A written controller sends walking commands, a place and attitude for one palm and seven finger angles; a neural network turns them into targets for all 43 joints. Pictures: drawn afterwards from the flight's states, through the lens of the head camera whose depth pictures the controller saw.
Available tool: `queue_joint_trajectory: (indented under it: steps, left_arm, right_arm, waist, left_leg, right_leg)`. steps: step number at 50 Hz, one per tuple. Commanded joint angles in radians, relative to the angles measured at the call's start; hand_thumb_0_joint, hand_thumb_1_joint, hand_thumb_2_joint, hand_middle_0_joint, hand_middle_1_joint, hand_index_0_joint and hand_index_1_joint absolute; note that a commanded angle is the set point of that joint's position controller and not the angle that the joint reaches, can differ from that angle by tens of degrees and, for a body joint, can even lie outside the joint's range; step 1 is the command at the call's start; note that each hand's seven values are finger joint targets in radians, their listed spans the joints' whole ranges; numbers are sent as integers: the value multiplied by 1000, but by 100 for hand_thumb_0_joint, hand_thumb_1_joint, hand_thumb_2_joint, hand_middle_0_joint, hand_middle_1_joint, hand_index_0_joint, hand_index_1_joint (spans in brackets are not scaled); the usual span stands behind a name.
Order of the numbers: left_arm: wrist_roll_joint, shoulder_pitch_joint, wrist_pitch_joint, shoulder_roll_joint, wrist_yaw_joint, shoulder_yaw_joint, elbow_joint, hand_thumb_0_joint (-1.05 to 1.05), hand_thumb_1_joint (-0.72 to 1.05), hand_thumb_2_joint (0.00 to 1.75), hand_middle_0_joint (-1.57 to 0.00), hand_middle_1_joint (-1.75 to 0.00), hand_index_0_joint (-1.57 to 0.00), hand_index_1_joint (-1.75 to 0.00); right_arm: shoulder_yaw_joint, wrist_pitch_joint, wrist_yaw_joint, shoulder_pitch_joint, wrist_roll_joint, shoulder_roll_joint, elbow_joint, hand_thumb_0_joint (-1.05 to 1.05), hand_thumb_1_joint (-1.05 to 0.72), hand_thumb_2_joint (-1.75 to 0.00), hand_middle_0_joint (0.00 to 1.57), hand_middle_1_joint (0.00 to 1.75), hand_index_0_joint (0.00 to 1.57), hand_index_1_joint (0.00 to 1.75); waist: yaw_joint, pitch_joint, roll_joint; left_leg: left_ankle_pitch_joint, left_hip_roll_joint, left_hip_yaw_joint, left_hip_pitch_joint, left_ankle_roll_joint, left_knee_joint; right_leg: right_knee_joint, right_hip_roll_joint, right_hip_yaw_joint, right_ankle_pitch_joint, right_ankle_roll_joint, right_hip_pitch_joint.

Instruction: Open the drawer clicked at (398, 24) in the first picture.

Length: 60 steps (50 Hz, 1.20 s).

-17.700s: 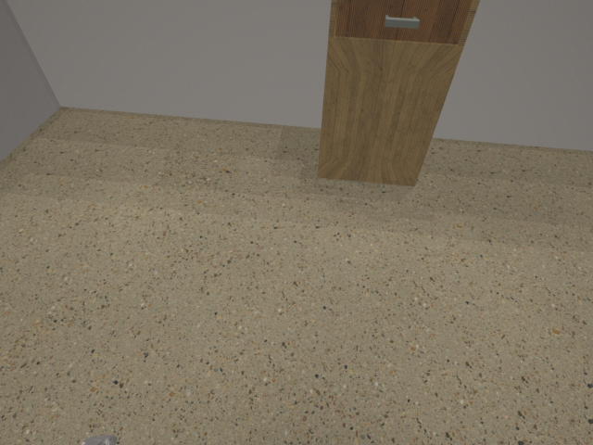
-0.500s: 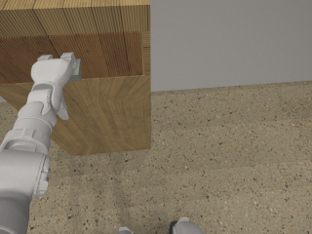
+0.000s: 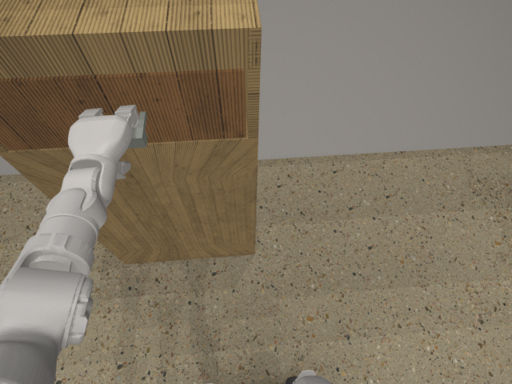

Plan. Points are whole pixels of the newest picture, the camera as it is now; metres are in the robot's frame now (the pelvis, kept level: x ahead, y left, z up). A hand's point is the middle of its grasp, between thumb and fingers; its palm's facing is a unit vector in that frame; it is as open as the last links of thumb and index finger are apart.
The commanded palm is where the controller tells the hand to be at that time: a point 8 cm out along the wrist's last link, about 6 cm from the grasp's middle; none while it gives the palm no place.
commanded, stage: close the thumb around the handle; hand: left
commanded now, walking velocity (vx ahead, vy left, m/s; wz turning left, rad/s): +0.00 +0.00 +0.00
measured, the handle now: (111, 129) +0.53 +0.23 +0.05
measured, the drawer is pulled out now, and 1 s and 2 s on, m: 0.00 0.06 0.19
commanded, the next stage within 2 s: pull the drawer open in 0.24 s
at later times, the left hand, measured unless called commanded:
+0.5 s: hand (113, 161) +0.47 +0.23 +0.03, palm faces -0.07 -0.03 -1.00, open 5.6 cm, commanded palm +0.44 +0.22 +0.09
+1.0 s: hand (108, 191) +0.41 +0.23 +0.03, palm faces -0.04 -0.03 -1.00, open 5.6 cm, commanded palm +0.38 +0.22 +0.09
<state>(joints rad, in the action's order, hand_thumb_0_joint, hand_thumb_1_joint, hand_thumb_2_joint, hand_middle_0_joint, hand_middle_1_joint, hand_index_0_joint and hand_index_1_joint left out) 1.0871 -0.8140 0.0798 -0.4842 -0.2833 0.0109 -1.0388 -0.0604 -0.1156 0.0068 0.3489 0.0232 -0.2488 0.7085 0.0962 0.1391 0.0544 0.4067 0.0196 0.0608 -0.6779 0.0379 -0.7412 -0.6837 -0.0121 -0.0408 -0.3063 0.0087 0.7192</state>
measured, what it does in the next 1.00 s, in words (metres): stands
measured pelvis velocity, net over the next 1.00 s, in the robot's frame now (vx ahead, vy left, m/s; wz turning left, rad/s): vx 0.01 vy -0.01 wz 0.01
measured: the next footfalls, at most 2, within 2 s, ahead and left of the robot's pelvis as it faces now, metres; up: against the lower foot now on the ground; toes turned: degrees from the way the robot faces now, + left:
none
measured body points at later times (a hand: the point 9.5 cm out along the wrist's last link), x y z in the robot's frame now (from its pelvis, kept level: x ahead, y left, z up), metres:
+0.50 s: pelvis +0.01 -0.01 +0.00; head +0.11 -0.01 +0.44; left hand +0.47 +0.23 +0.08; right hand +0.02 -0.28 -0.13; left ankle -0.04 +0.09 -0.71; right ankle +0.00 -0.13 -0.71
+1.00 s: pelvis +0.01 -0.01 +0.01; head +0.08 -0.02 +0.46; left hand +0.41 +0.23 +0.08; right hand +0.12 -0.27 -0.13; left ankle -0.04 +0.09 -0.71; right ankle +0.00 -0.13 -0.71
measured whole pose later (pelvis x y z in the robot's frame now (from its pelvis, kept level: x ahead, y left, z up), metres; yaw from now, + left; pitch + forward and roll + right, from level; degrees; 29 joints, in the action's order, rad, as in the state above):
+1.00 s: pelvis +0.01 -0.01 +0.01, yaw +1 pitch +15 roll -1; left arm 1.06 -0.49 0.04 -0.41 -0.30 0.07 -0.72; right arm -0.07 -0.14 0.01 0.25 0.00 -0.25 0.67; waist 0.01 0.13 0.06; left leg 0.39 0.01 0.05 -0.52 0.03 -0.65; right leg -0.63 -0.02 -0.05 -0.32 0.00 0.57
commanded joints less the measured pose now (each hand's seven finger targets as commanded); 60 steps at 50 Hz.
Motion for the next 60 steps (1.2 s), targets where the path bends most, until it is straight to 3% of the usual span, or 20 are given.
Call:
queue_joint_trajectory:
  steps: [1,5,7,9,15,17,19,22,25,30,32,34,37,43,47,49,51,53,55,60]
  left_arm:
    - [-3,-410,13,-262,-53,-66,189,0,84,88,-40,-134,-40,-134]
    - [-4,-421,10,-270,-56,-69,193,0,90,90,-40,-135,-40,-135]
    - [-4,-412,6,-216,-57,-34,193,0,90,90,-40,-135,-40,-135]
    - [-8,-431,8,-252,-55,-57,201,0,90,90,-40,-135,-40,-135]
    - [-21,-432,21,-243,-45,-54,227,0,90,90,-40,-135,-40,-135]
    - [-23,-410,21,-216,-42,-35,208,0,90,90,-40,-135,-40,-135]
    - [-25,-358,23,-226,-40,-50,194,0,90,90,-40,-135,-40,-135]
    - [-31,-310,32,-198,-37,-37,229,0,90,90,-40,-135,-40,-135]
    - [-36,-256,33,-196,-36,-49,248,0,90,90,-40,-135,-40,-135]
    - [-45,-133,25,-178,-41,-54,344,0,90,90,-40,-135,-40,-135]
    - [-47,-114,14,-132,-41,-18,357,0,90,90,-40,-135,-40,-135]
    - [-42,-94,9,-168,-48,-48,402,0,90,90,-40,-135,-40,-135]
    - [-42,-58,-5,-136,-55,-27,454,0,90,90,-40,-135,-40,-135]
    - [-39,-36,-32,-94,-58,5,473,0,90,90,-40,-135,-40,-135]
    - [-36,3,-33,-133,-56,-29,517,0,90,90,-40,-135,-40,-135]
    - [-44,39,-37,-72,-50,15,539,0,90,90,-40,-135,-40,-135]
    - [-48,38,-36,-77,-49,7,556,0,90,90,-40,-135,-40,-135]
    - [-48,84,-36,-58,-50,19,614,0,90,90,-40,-135,-40,-135]
    - [-50,123,-42,-90,-51,-12,624,0,90,90,-40,-135,-40,-135]
    - [-53,191,-48,-57,-57,6,740,0,90,90,-40,-135,-40,-135]
  right_arm:
    - [-56,10,18,137,1,-174,-44,0,-90,-90,20,30,20,30]
    - [-54,7,21,132,0,-175,-46,0,-90,-90,20,30,20,30]
    - [-61,10,17,137,0,-168,-46,0,-90,-90,20,30,20,30]
    - [-60,9,20,138,0,-174,-42,0,-90,-90,20,30,20,30]
    - [-62,9,23,134,1,-171,-42,0,-90,-90,20,30,20,30]
    - [-61,8,21,135,-1,-168,-40,0,-90,-90,20,30,20,30]
    - [-61,8,21,129,-2,-170,-44,0,-90,-90,20,30,20,30]
    - [-63,7,16,123,-2,-165,-53,0,-90,-90,20,30,20,30]
    - [-65,4,13,114,-3,-166,-57,0,-90,-90,20,30,20,30]
    - [-70,-1,5,88,-6,-163,-73,0,-90,-90,20,30,20,30]
    - [-70,-2,3,74,-10,-161,-78,0,-90,-90,20,30,20,30]
    - [-69,-4,3,64,-11,-162,-83,0,-90,-90,20,30,20,30]
    - [-68,-4,2,40,-14,-156,-91,0,-90,-90,20,30,20,30]
    - [-62,-3,7,-3,-20,-152,-101,0,-90,-90,20,30,20,30]
    - [-58,-1,14,-24,-19,-148,-114,0,-90,-90,20,30,20,30]
    - [-54,3,12,-45,-23,-141,-125,0,-90,-90,20,30,20,30]
    - [-54,6,14,-52,-23,-142,-128,0,-90,-90,20,30,20,30]
    - [-54,10,12,-70,-22,-136,-144,0,-90,-90,20,30,20,30]
    - [-50,10,14,-83,-22,-141,-148,0,-90,-90,20,30,20,30]
    - [-47,22,12,-114,-21,-134,-162,0,-90,-90,20,30,20,30]
  waist:
    - [8,410,18]
    - [10,419,5]
    - [14,421,33]
    - [18,424,3]
    - [13,453,30]
    - [15,422,21]
    - [2,416,-3]
    - [-15,431,32]
    - [-25,427,-7]
    - [-48,439,-7]
    - [-41,388,-12]
    - [-57,415,-15]
    - [-57,391,15]
    - [-50,329,-11]
    - [-74,373,-12]
    - [-71,331,-10]
    - [-69,329,-30]
    - [-82,353,3]
    - [-87,338,-14]
    - [-94,329,-9]
  left_leg:
    - [-582,-19,-55,261,-6,37]
    - [-591,-23,-57,253,-6,36]
    - [-613,-20,-56,286,-8,31]
    - [-603,-19,-57,281,-6,32]
    - [-644,-21,-59,308,-8,32]
    - [-634,-21,-57,296,-8,36]
    - [-595,-25,-49,273,-4,43]
    - [-632,-23,-48,292,-7,47]
    - [-648,-21,-46,281,-3,55]
    - [-731,-14,-47,313,-4,62]
    - [-698,-13,-45,317,-5,75]
    - [-700,-15,-45,326,-4,81]
    - [-735,-11,-50,361,-10,85]
    - [-669,-15,-50,369,-12,100]
    - [-695,-21,-46,377,-12,102]
    - [-690,-22,-46,377,-14,105]
    - [-670,-20,-48,380,-12,108]
    - [-693,-22,-48,404,-14,106]
    - [-690,-24,-49,388,-15,108]
    - [-709,-20,-55,409,-20,113]
  right_leg:
    - [17,52,7,375,-37,-234]
    - [13,51,6,392,-38,-249]
    - [18,53,4,388,-37,-225]
    - [20,52,7,397,-35,-240]
    - [20,51,9,418,-36,-257]
    - [24,52,7,415,-35,-252]
    - [28,52,9,410,-36,-273]
    - [28,51,9,427,-38,-287]
    - [31,49,10,454,-38,-318]
    - [35,48,10,495,-39,-349]
    - [46,49,3,472,-36,-332]
    - [45,48,6,472,-39,-356]
    - [48,48,0,468,-40,-342]
    - [62,48,-9,417,-42,-325]
    - [54,43,-1,461,-43,-380]
    - [59,42,-8,448,-43,-364]
    - [62,42,-6,435,-41,-364]
    - [61,41,-6,441,-43,-372]
    - [61,41,-4,450,-45,-393]
    - [61,39,-8,443,-45,-393]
